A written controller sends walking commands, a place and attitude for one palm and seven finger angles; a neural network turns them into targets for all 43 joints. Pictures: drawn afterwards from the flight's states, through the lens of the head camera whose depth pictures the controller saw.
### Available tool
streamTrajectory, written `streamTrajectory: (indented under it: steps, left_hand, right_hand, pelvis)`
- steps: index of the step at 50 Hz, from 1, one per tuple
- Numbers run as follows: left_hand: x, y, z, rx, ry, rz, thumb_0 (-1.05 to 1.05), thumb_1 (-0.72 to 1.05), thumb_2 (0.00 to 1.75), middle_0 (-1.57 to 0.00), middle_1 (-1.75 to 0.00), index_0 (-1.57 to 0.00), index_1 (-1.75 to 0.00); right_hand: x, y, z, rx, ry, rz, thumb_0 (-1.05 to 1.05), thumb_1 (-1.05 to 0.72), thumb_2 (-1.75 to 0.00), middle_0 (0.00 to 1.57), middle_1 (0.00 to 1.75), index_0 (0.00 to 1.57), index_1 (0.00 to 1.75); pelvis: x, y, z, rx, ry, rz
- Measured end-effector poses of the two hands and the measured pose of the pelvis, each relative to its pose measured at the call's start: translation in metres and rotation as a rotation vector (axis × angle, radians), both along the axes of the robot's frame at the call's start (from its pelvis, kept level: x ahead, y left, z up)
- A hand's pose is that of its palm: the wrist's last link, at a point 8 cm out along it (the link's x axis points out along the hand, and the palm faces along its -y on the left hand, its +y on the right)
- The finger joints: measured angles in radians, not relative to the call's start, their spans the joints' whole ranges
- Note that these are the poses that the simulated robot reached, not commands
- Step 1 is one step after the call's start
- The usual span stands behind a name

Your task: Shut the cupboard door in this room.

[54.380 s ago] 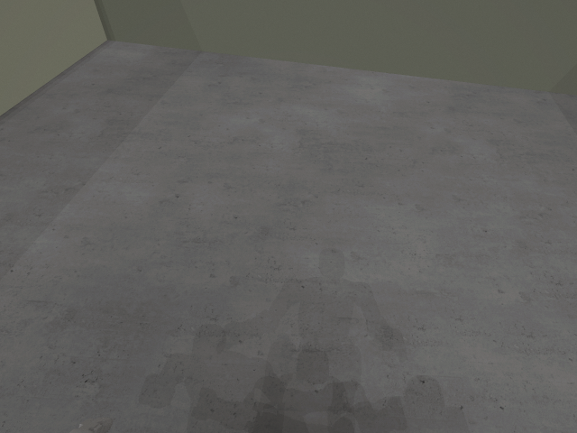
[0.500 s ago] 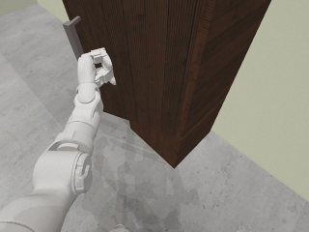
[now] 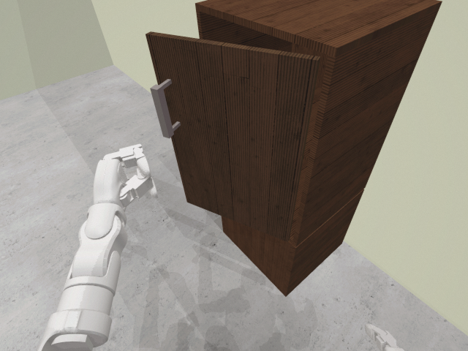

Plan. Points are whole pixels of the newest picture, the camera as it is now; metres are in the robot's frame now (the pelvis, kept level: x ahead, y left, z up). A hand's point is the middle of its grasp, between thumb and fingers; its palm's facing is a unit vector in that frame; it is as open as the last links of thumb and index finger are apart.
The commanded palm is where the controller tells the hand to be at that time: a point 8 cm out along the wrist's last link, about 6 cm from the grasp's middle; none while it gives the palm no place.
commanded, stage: draw the hand back to the body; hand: left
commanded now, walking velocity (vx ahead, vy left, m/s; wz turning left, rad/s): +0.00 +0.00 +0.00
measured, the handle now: (167, 109) +0.66 +0.20 +0.10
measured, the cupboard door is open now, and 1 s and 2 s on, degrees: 23 23 23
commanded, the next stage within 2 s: step back with the hand held close in 1.04 s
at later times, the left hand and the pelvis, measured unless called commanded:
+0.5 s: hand (56, 235) +0.24 +0.25 +0.16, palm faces +0.38 -0.86 -0.34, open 4.8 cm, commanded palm +0.18 +0.29 +0.18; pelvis +0.01 +0.01 +0.02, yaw +0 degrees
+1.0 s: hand (25, 254) +0.20 +0.27 +0.17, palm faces +0.47 -0.78 -0.40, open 7.4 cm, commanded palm +0.15 +0.31 +0.19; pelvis +0.02 +0.00 +0.02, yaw +1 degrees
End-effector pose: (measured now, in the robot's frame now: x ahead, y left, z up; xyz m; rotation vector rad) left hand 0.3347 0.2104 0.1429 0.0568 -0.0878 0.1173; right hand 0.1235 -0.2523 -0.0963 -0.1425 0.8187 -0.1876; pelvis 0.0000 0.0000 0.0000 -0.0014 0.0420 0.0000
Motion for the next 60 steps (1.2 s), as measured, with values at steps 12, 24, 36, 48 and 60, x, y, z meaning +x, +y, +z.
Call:
streamTrajectory:
  steps: [12, 24, 36, 48, 60]
  left_hand:
    - [-0.074, 0.038, 0.01, 0.186, -0.015, 0.116, 0.02, 0.9, 0.9, -1.01, -1.18, -1.01, -1.18]
    - [-0.132, 0.078, 0.031, 0.301, -0.024, 0.257, 0.01, 0.9, 0.9, -0.69, -0.82, -0.69, -0.83]
    - [-0.183, 0.103, 0.053, 0.44, -0.012, 0.382, 0.01, 0.89, 0.9, -0.36, -0.47, -0.36, -0.47]
    - [-0.178, 0.094, 0.045, 0.391, -0.02, 0.393, 0.01, 0.89, 0.9, -0.22, -0.32, -0.22, -0.32]
    - [-0.168, 0.092, 0.049, 0.417, -0.01, 0.371, 0.01, 0.89, 0.9, -0.21, -0.3, -0.21, -0.3]
  right_hand:
    - [0.074, 0.044, 0.048, -0.006, -0.183, 0.137, 0.01, -0.91, -0.9, 0.2, 0.3, 0.2, 0.3]
    - [0.061, 0.058, 0.029, 0.029, -0.093, 0.155, 0.01, -0.91, -0.9, 0.21, 0.3, 0.2, 0.3]
    - [0.06, 0.04, 0.024, 0.004, -0.094, 0.122, 0.01, -0.91, -0.9, 0.21, 0.3, 0.2, 0.3]
    - [0.082, 0.039, 0.035, -0.012, -0.156, 0.148, 0.01, -0.91, -0.9, 0.2, 0.3, 0.2, 0.3]
    - [0.083, 0.037, 0.032, -0.002, -0.132, 0.143, 0.01, -0.91, -0.9, 0.21, 0.3, 0.2, 0.3]
  pelvis:
    - [-0.002, 0.008, 0.015, 0.002, -0.075, 0.009]
    - [0.009, 0.012, 0.018, 0.006, -0.087, 0.008]
    - [0.017, 0.01, 0.017, 0.008, -0.083, 0.012]
    - [0.018, 0.004, 0.017, 0.013, -0.084, 0.02]
    - [0.025, 0.001, 0.017, 0.01, -0.07, 0.015]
